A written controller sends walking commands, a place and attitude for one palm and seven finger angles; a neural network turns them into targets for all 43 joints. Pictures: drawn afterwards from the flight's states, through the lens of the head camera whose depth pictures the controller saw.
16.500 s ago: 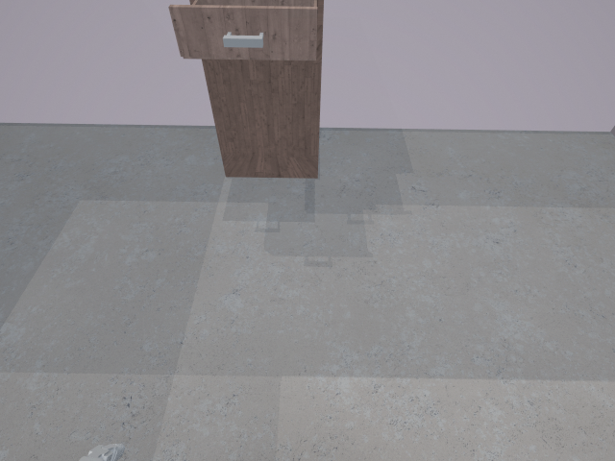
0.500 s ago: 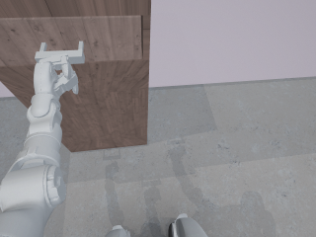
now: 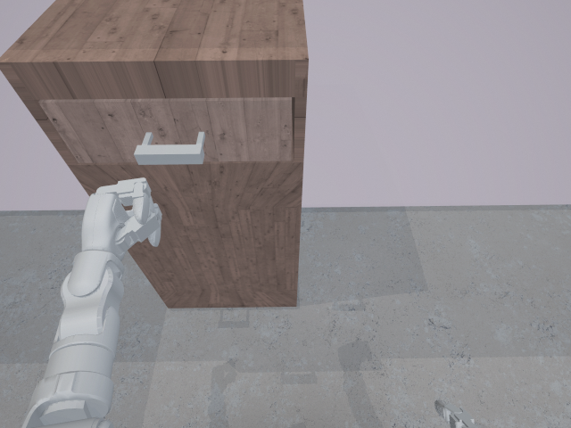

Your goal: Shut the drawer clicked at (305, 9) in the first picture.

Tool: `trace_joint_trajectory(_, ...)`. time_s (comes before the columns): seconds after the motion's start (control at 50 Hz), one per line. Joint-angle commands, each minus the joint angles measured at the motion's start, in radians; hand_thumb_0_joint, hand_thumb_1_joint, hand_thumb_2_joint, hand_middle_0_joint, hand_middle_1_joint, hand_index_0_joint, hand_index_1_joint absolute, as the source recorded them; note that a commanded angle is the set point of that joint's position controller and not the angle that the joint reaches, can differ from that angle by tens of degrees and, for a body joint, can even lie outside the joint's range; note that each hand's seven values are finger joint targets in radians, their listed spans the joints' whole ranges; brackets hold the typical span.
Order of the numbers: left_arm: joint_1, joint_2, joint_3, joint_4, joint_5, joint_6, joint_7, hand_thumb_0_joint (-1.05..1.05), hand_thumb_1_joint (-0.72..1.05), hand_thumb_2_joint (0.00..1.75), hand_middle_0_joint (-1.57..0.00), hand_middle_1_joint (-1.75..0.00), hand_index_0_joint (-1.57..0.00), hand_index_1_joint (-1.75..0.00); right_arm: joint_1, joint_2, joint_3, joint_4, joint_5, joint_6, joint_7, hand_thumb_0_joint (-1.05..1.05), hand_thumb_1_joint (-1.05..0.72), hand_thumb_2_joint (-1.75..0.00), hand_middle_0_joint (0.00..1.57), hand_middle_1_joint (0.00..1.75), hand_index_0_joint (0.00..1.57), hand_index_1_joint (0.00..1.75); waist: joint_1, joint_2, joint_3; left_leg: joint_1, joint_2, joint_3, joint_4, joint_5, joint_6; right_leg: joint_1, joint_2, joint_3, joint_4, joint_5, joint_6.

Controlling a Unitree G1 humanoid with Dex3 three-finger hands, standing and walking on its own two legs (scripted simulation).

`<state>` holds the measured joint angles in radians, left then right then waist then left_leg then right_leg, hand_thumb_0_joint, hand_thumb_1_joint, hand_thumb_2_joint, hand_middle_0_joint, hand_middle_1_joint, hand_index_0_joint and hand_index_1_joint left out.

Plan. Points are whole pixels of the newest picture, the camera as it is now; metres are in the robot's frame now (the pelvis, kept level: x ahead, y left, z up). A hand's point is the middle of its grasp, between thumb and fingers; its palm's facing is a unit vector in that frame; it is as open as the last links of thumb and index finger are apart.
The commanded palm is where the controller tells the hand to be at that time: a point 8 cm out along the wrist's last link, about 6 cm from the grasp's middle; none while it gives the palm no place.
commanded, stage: draw the hand back to the body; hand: left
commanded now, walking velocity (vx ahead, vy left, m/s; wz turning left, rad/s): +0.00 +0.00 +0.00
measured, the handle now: (172, 146) +0.56 +0.21 +0.06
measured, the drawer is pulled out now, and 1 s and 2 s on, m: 0.00 0.00 0.00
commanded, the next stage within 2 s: step back with the hand held close in 1.04 s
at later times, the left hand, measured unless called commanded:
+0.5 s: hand (79, 284) +0.26 +0.22 +0.14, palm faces +0.32 -0.91 -0.27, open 3.3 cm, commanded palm +0.21 +0.26 +0.16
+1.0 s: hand out of the picture +0.17 +0.25 +0.18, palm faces +0.45 -0.80 -0.40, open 3.3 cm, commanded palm +0.12 +0.29 +0.20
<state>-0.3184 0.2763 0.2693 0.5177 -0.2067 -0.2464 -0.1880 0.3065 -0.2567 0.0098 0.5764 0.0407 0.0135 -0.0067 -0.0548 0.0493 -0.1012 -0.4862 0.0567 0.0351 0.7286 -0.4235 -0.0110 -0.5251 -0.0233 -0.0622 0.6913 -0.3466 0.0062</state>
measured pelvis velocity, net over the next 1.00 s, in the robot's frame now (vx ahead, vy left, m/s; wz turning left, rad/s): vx -0.01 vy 0.00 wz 0.01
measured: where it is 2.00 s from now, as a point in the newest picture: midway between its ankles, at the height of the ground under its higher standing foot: outside the picture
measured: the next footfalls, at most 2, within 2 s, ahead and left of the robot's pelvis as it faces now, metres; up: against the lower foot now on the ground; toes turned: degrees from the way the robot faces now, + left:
none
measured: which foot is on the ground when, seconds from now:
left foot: down 0.00-1.00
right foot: down 0.00-1.00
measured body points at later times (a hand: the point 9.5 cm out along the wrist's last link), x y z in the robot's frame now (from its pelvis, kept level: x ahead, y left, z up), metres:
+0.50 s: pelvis -0.01 +0.00 +0.03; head -0.01 -0.03 +0.47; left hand +0.23 +0.27 +0.16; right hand +0.18 -0.22 -0.06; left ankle -0.04 +0.12 -0.72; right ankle -0.01 -0.12 -0.72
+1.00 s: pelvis -0.01 +0.00 +0.03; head -0.02 -0.02 +0.47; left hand +0.14 +0.29 +0.21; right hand +0.19 -0.21 -0.06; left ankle -0.04 +0.12 -0.72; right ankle -0.01 -0.12 -0.72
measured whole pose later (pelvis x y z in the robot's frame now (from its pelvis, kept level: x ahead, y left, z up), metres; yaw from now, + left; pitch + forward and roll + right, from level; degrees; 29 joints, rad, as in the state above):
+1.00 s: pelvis -0.01 +0.00 +0.03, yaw +1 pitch -4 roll -1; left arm 0.52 0.31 0.30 -0.45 -0.05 -0.10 0.11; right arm 0.21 -0.22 0.02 0.63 -0.01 -0.12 -0.07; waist 0.08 0.08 0.02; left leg -0.06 0.03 0.04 0.43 -0.30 0.00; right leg -0.09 -0.03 -0.07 0.41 -0.23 0.02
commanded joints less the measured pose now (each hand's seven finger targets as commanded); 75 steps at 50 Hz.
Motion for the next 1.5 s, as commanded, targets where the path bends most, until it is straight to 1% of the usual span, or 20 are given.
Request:
trace_joint_trajectory(0.0,-0.257,0.194,0.032,-0.326,-0.034,-0.046,-0.018,0.0,0.9,0.9,-1.4,-1.6,-1.4,-1.6,-0.023,-0.123,-0.04,-0.118,0.007,-0.068,-0.019,0.0,-0.9,-0.9,0.2,0.3,0.2,0.3,0.005,-0.008,-0.277,0.145,-0.046,-0.007,-0.106,0.447,0.034,0.291,0.037,0.009,-0.057,0.488,-0.022)
trace_joint_trajectory(0.14,-0.141,0.199,0.049,-0.422,-0.067,0.046,-0.056,0.0,0.9,0.9,-1.4,-1.6,-1.4,-1.6,-0.118,-0.123,-0.019,-0.151,0.017,-0.12,-0.042,0.0,-0.9,-0.9,0.2,0.3,0.2,0.3,0.039,-0.036,-0.189,0.158,-0.056,-0.012,-0.17,0.313,0.035,0.315,0.025,0.008,-0.114,0.367,-0.024)
trace_joint_trajectory(0.16,-0.109,0.265,0.009,-0.549,0.051,0.04,0.068,0.0,0.9,0.9,-1.4,-1.6,-1.4,-1.6,-0.164,-0.109,-0.029,-0.147,0.008,-0.115,-0.053,0.0,-0.9,-0.9,0.2,0.3,0.2,0.3,0.076,-0.049,-0.151,0.202,-0.06,0.002,-0.209,0.321,0.04,0.337,0.002,0.037,-0.17,0.32,-0.026)
trace_joint_trajectory(0.2,0.017,0.185,-0.029,-0.572,0.08,0.071,0.171,0.0,0.9,0.9,-1.4,-1.6,-1.4,-1.6,-0.182,-0.099,-0.018,-0.137,0.0,-0.117,-0.062,0.0,-0.9,-0.9,0.2,0.3,0.2,0.3,0.069,-0.04,-0.092,0.228,-0.053,-0.002,-0.253,0.288,0.038,0.342,0.005,0.035,-0.212,0.266,-0.024)
trace_joint_trajectory(0.28,0.083,0.199,-0.019,-0.662,0.12,0.095,0.253,0.0,0.9,0.9,-1.4,-1.6,-1.4,-1.6,-0.202,-0.097,-0.011,-0.118,-0.012,-0.115,-0.075,0.0,-0.9,-0.9,0.2,0.3,0.2,0.3,0.073,-0.065,-0.067,0.294,-0.05,-0.001,-0.307,0.311,0.042,0.396,0.012,0.031,-0.264,0.272,-0.022)
trace_joint_trajectory(0.32,0.109,0.195,-0.016,-0.716,0.131,0.097,0.272,0.0,0.9,0.9,-1.4,-1.6,-1.4,-1.6,-0.211,-0.088,-0.009,-0.115,-0.016,-0.119,-0.078,0.0,-0.9,-0.9,0.2,0.3,0.2,0.3,0.074,-0.021,-0.071,0.333,-0.051,0.003,-0.33,0.325,0.041,0.423,0.008,0.032,-0.28,0.283,-0.022)
trace_joint_trajectory(0.46,0.27,0.18,-0.007,-0.863,0.148,0.097,0.296,0.0,0.9,0.9,-1.4,-1.6,-1.4,-1.6,-0.231,-0.075,-0.008,-0.107,-0.031,-0.138,-0.074,0.0,-0.9,-0.9,0.2,0.3,0.2,0.3,0.086,0.01,-0.032,0.402,-0.052,0.002,-0.371,0.384,0.037,0.469,0.014,0.023,-0.32,0.318,-0.023)
trace_joint_trajectory(0.6,0.518,0.184,0.046,-0.992,0.146,0.099,0.292,0.0,0.9,0.9,-1.4,-1.6,-1.4,-1.6,-0.238,-0.069,-0.016,-0.117,-0.041,-0.144,-0.06,0.0,-0.9,-0.9,0.2,0.3,0.2,0.3,0.103,-0.017,0.024,0.394,-0.046,0.002,-0.376,0.437,0.034,0.489,0.018,0.019,-0.331,0.36,-0.019)
trace_joint_trajectory(0.76,0.72,0.206,0.114,-1.158,0.149,0.089,0.303,0.0,0.9,0.9,-1.4,-1.6,-1.4,-1.6,-0.227,-0.061,-0.024,-0.124,-0.048,-0.17,-0.058,0.0,-0.9,-0.9,0.2,0.3,0.2,0.3,0.119,-0.01,0.019,0.395,-0.041,0.001,-0.358,0.472,0.032,0.492,0.017,0.017,-0.321,0.384,-0.016)
trace_joint_trajectory(0.84,0.781,0.218,0.143,-1.212,0.153,0.084,0.309,0.0,0.9,0.9,-1.4,-1.6,-1.4,-1.6,-0.226,-0.057,-0.025,-0.126,-0.046,-0.183,-0.066,0.0,-0.9,-0.9,0.2,0.3,0.2,0.3,0.125,0.01,0.054,0.39,-0.04,0.001,-0.356,0.442,0.03,0.47,0.022,0.018,-0.331,0.352,-0.018)
trace_joint_trajectory(0.9,0.75,0.181,0.105,-1.155,0.155,0.094,0.307,0.0,0.9,0.9,-1.4,-1.6,-1.4,-1.6,-0.221,-0.064,-0.026,-0.112,-0.046,-0.185,-0.072,0.0,-0.9,-0.9,0.2,0.3,0.2,0.3,0.108,-0.04,0.125,0.375,-0.038,0.0,-0.366,0.373,0.034,0.423,0.023,0.018,-0.355,0.28,-0.014)
trace_joint_trajectory(1.0,0.706,0.201,0.115,-1.191,0.164,0.084,0.32,0.0,0.9,0.9,-1.4,-1.6,-1.4,-1.6,-0.221,-0.063,-0.023,-0.105,-0.051,-0.201,-0.08,0.0,-0.9,-0.9,0.2,0.3,0.2,0.3,0.116,0.025,0.076,0.39,-0.044,-0.012,-0.372,0.347,0.034,0.445,0.017,0.021,-0.349,0.243,-0.02)
trace_joint_trajectory(1.14,0.749,0.2,0.13,-1.183,0.159,0.092,0.32,0.0,0.9,0.9,-1.4,-1.6,-1.4,-1.6,-0.229,-0.057,-0.018,-0.104,-0.054,-0.205,-0.077,0.0,-0.9,-0.9,0.2,0.3,0.2,0.3,0.128,0.006,0.084,0.371,-0.041,-0.016,-0.375,0.381,0.026,0.473,0.021,0.02,-0.34,0.285,-0.023)
trace_joint_trajectory(1.16,0.638,0.322,0.264,-1.265,0.153,0.046,0.322,0.0,0.9,0.9,-1.4,-1.6,-1.4,-1.6,-0.218,-0.085,-0.026,-0.14,-0.05,-0.17,-0.07,0.0,-0.9,-0.9,0.2,0.3,0.2,0.3,0.077,-0.002,0.162,0.284,-0.026,-0.014,-0.351,0.303,0.047,0.38,-0.025,0.124,-0.396,0.331,-0.024)
trace_joint_trajectory(1.18,0.642,0.333,0.279,-1.245,0.159,0.028,0.319,0.0,0.9,0.9,-1.4,-1.6,-1.4,-1.6,-0.217,-0.071,-0.024,-0.13,-0.05,-0.153,-0.073,0.0,-0.9,-0.9,0.2,0.3,0.2,0.3,0.078,-0.005,0.159,0.273,-0.033,-0.031,-0.346,0.276,0.044,0.382,-0.044,0.126,-0.405,0.336,-0.031)
trace_joint_trajectory(1.2,0.783,0.238,0.214,-1.154,0.158,0.034,0.31,0.0,0.9,0.9,-1.4,-1.6,-1.4,-1.6,-0.214,-0.071,-0.031,-0.122,-0.053,-0.137,-0.074,0.0,-0.9,-0.9,0.2,0.3,0.2,0.3,0.073,-0.05,0.142,0.286,-0.026,-0.032,-0.34,0.31,0.041,0.374,-0.049,0.111,-0.393,0.353,-0.028)
trace_joint_trajectory(1.24,0.863,0.189,0.161,-1.157,0.158,0.035,0.3,0.0,0.9,0.9,-1.4,-1.6,-1.4,-1.6,-0.217,-0.081,-0.041,-0.137,-0.056,-0.11,-0.065,0.0,-0.9,-0.9,0.2,0.3,0.2,0.3,0.068,-0.018,0.07,0.305,-0.015,-0.022,-0.339,0.397,0.043,0.398,-0.047,0.085,-0.358,0.418,-0.018)
trace_joint_trajectory(1.28,0.885,0.199,0.164,-1.19,0.158,0.028,0.3,0.0,0.9,0.9,-1.4,-1.6,-1.4,-1.6,-0.229,-0.087,-0.049,-0.152,-0.055,-0.095,-0.066,0.0,-0.9,-0.9,0.2,0.3,0.2,0.3,0.069,0.009,0.028,0.304,-0.01,-0.023,-0.343,0.456,0.043,0.411,-0.041,0.066,-0.33,0.453,-0.01)
trace_joint_trajectory(1.36,0.944,0.247,0.214,-1.223,0.156,0.023,0.314,0.0,0.9,0.9,-1.4,-1.6,-1.4,-1.6,-0.224,-0.081,-0.064,-0.177,-0.044,-0.066,-0.069,0.0,-0.9,-0.9,0.2,0.3,0.2,0.3,0.072,-0.039,-0.056,0.276,0.004,-0.033,-0.336,0.519,0.043,0.456,-0.035,0.054,-0.269,0.518,0.001)
trace_joint_trajectory(1.48,0.944,0.27,0.231,-1.279,0.157,0.008,0.327,0.0,0.9,0.9,-1.4,-1.6,-1.4,-1.6,-0.229,-0.085,-0.07,-0.198,-0.04,-0.061,-0.083,0.0,-0.9,-0.9,0.2,0.3,0.2,0.3,0.074,0.024,-0.039,0.183,0.017,-0.054,-0.357,0.459,0.051,0.451,-0.023,0.056,-0.215,0.478,0.011)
